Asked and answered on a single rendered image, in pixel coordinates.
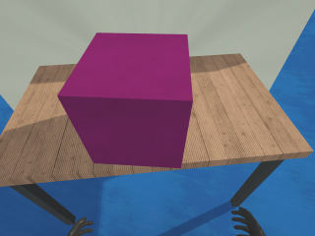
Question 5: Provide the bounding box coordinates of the carton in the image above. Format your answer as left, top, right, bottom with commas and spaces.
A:
57, 32, 193, 168

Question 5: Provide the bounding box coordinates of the robot right hand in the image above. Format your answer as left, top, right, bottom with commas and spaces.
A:
231, 206, 266, 236

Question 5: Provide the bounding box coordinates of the robot left hand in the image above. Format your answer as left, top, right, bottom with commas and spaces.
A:
67, 217, 94, 236

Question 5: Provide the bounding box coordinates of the table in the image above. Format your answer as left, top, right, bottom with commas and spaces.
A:
0, 53, 314, 225

